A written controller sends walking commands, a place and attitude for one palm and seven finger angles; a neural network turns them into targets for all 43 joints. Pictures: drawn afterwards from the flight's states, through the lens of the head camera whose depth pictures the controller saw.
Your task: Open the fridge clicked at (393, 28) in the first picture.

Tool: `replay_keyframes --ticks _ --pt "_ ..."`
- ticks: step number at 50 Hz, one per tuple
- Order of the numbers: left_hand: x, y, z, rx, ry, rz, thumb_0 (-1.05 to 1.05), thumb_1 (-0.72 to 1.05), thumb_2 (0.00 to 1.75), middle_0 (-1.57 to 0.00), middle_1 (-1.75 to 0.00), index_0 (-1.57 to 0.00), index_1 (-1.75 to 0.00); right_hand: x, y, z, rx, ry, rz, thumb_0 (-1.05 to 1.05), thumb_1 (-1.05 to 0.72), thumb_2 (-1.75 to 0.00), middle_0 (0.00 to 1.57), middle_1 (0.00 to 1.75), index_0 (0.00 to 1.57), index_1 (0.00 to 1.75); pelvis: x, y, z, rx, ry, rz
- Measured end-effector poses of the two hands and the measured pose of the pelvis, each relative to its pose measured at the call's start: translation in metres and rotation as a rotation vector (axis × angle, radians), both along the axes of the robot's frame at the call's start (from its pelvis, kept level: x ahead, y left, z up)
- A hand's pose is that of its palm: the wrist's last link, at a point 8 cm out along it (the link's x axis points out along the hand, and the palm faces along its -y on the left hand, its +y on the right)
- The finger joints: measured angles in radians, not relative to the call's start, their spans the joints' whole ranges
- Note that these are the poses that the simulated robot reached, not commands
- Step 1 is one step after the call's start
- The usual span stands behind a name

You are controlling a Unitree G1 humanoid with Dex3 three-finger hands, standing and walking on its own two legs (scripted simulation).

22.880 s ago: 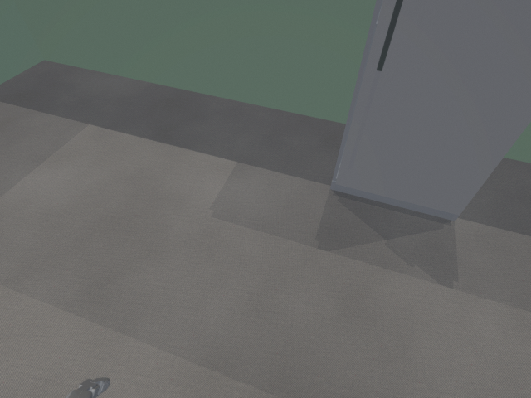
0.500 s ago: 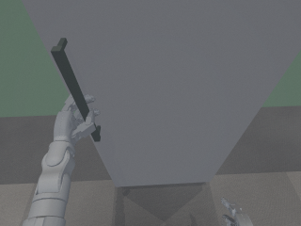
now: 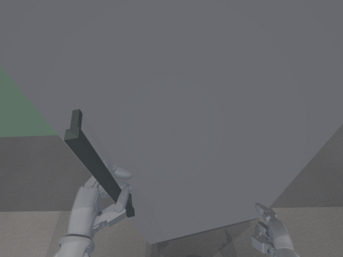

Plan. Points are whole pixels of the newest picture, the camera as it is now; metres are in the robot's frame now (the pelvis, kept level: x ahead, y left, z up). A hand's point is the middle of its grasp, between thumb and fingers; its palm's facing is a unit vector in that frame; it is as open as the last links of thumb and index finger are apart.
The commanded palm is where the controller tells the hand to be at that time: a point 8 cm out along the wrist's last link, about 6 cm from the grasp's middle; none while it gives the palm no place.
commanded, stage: walk backward, drawing the door open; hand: left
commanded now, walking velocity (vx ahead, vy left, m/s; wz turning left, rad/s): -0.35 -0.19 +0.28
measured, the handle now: (110, 177) +0.25 +0.13 +0.11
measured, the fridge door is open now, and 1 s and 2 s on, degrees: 12 26 58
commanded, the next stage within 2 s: none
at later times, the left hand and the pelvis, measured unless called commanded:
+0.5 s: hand (127, 225) +0.17 +0.09 +0.09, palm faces +0.15 -0.98 -0.10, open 5.8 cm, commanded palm +0.13 +0.13 +0.08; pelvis -0.02 -0.05 -0.02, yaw +14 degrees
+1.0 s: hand out of the picture +0.10 +0.03 +0.09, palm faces +0.54 -0.82 -0.19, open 5.9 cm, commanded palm +0.04 +0.06 +0.08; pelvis -0.07 -0.21 -0.01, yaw +28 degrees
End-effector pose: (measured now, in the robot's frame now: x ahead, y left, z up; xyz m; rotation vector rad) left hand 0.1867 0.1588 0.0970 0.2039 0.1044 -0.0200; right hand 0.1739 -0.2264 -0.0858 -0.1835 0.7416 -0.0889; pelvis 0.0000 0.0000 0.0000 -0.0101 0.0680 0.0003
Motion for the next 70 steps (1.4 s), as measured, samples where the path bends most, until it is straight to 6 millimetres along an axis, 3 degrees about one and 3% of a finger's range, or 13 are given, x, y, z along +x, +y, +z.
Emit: replay_keyframes --ticks 4,6,11,15,24,33,39,46,53,56,63,66,70 --pt "-0.002 -0.003 0.003 -0.002 0.042 0.061 0.00 0.69 0.80 -0.39 -1.33 -0.43 -1.39 -0.001 0.018 0.006 0.078 0.019 0.053 0.01 -0.91 -0.90 0.20 0.30 0.19 0.30 0.006 -0.012 0.011 0.041 -0.054 0.055" --pt "-0.005 -0.005 0.003 -0.012 0.010 0.087 0.02 0.69 0.80 -0.40 -1.34 -0.42 -1.39 0.003 0.022 0.004 0.083 0.011 0.101 0.01 -0.91 -0.90 0.20 0.30 0.20 0.30 0.009 -0.019 0.006 0.071 -0.077 0.105" --pt "-0.017 -0.011 -0.002 -0.065 -0.090 0.162 0.04 0.70 0.79 -0.40 -1.34 -0.41 -1.40 0.024 0.021 -0.002 0.032 -0.019 0.235 0.01 -0.91 -0.90 0.20 0.30 0.20 0.30 -0.004 -0.034 -0.008 0.079 -0.101 0.127" --pt "-0.025 -0.015 -0.004 -0.071 -0.124 0.182 0.03 0.71 0.79 -0.42 -1.36 -0.38 -1.40 0.029 0.013 -0.004 0.017 -0.032 0.226 0.01 -0.91 -0.90 0.20 0.30 0.20 0.30 -0.014 -0.040 -0.014 0.060 -0.121 0.150" --pt "-0.041 -0.021 -0.008 -0.097 -0.179 0.159 0.04 0.71 0.79 -0.43 -1.38 -0.37 -1.39 0.013 0.002 -0.001 -0.048 -0.054 0.221 0.01 -0.91 -0.90 0.20 0.30 0.20 0.30 -0.021 -0.047 -0.022 0.012 -0.070 0.238" --pt "-0.064 -0.036 -0.002 -0.054 -0.123 0.272 0.04 0.71 0.79 -0.42 -1.33 -0.36 -1.39 -0.016 -0.002 0.006 -0.004 0.028 0.359 0.01 -0.91 -0.90 0.20 0.30 0.20 0.30 -0.040 -0.089 0.003 -0.029 -0.087 0.345" --pt "-0.085 -0.056 -0.003 -0.007 -0.145 0.428 0.03 0.72 0.82 -0.42 -1.35 -0.33 -1.39 -0.001 -0.031 -0.003 0.049 -0.012 0.394 0.01 -0.90 -0.90 0.20 0.30 0.20 0.30 -0.041 -0.139 -0.008 0.006 -0.075 0.362" --pt "-0.117 -0.081 0.000 0.042 -0.120 0.554 0.02 0.73 0.81 -0.42 -1.33 -0.30 -1.40 0.020 -0.090 -0.011 0.002 -0.020 0.393 0.01 -0.91 -0.90 0.20 0.30 0.20 0.30 -0.059 -0.187 -0.009 0.022 -0.057 0.428" --pt "-0.152 -0.105 -0.007 0.003 -0.221 0.593 0.02 0.72 0.80 -0.42 -1.35 -0.32 -1.39 0.015 -0.130 -0.004 -0.123 -0.074 0.448 0.01 -0.91 -0.90 0.20 0.30 0.19 0.30 -0.077 -0.225 -0.024 -0.012 -0.045 0.541" --pt "-0.166 -0.117 -0.008 0.030 -0.232 0.623 0.02 0.72 0.80 -0.43 -1.37 -0.32 -1.38 0.001 -0.141 -0.004 -0.132 -0.035 0.489 0.01 -0.91 -0.90 0.20 0.30 0.19 0.30 -0.083 -0.249 -0.020 0.025 -0.071 0.580" --pt "-0.202 -0.155 0.000 0.042 -0.135 0.762 0.02 0.73 0.79 -0.41 -1.32 -0.32 -1.39 -0.023 -0.163 -0.001 -0.075 0.071 0.641 0.01 -0.91 -0.90 0.20 0.30 0.20 0.30 -0.077 -0.302 0.004 -0.038 -0.117 0.694" --pt "-0.216 -0.175 0.000 0.050 -0.127 0.842 0.02 0.73 0.80 -0.40 -1.31 -0.32 -1.39 -0.014 -0.174 -0.007 -0.045 0.080 0.676 0.01 -0.90 -0.90 0.20 0.30 0.20 0.30 -0.067 -0.325 0.002 -0.042 -0.110 0.725" --pt "-0.232 -0.201 -0.002 0.134 -0.152 0.962 0.00 0.71 0.82 -0.41 -1.31 -0.30 -1.39 0.018 -0.187 -0.026 -0.006 0.057 0.727 0.01 -0.90 -0.90 0.20 0.30 0.20 0.30 -0.047 -0.362 -0.017 0.010 -0.056 0.750"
